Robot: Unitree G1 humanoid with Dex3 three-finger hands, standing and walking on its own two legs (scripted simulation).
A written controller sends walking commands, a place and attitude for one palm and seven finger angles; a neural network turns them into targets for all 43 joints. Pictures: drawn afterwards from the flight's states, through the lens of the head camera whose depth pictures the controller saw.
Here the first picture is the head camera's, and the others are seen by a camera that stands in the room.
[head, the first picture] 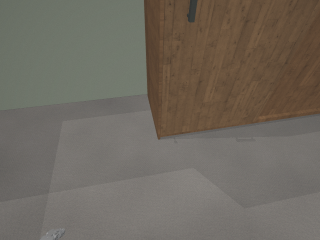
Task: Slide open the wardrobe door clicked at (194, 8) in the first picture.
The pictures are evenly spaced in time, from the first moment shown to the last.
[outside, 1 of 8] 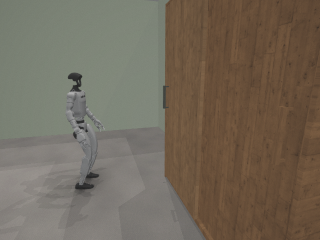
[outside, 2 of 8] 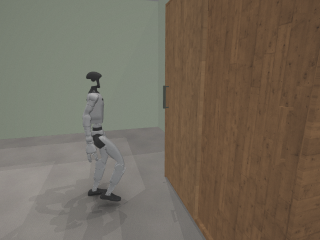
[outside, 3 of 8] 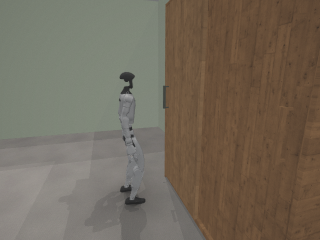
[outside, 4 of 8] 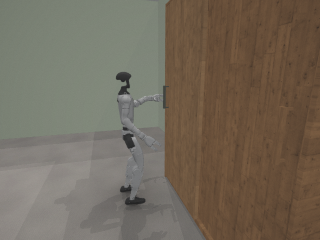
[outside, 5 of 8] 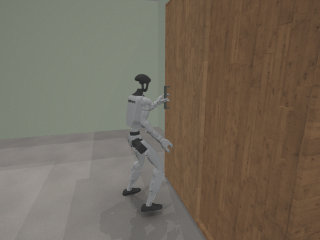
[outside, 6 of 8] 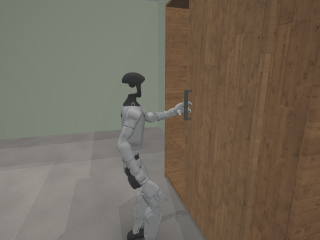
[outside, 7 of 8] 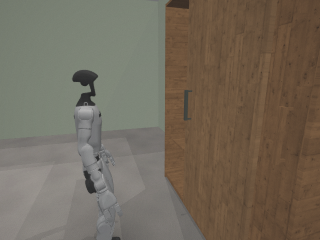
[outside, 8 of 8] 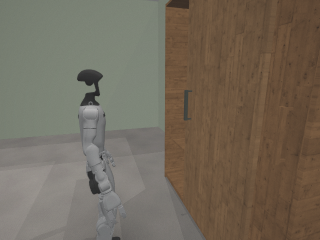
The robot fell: no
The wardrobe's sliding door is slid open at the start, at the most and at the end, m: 0.00 0.58 0.57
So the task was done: yes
